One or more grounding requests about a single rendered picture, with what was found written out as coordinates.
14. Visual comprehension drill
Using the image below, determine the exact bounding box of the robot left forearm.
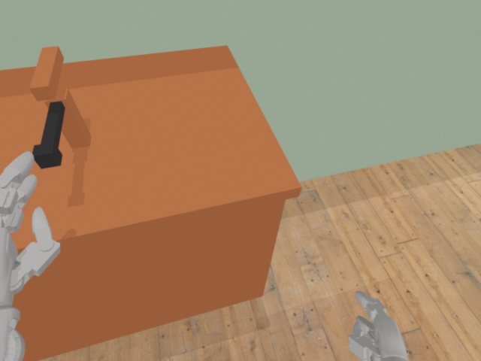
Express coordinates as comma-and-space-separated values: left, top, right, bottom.
0, 305, 25, 361

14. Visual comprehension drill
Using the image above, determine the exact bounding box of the counter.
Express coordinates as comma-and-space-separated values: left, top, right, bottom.
0, 45, 301, 361

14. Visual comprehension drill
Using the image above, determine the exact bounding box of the left robot hand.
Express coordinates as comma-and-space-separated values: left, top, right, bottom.
0, 151, 60, 306

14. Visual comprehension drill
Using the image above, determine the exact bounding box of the right robot hand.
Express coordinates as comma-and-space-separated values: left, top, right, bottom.
349, 290, 408, 361

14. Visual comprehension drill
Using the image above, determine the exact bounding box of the tap lever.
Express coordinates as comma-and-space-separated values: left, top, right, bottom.
32, 102, 65, 169

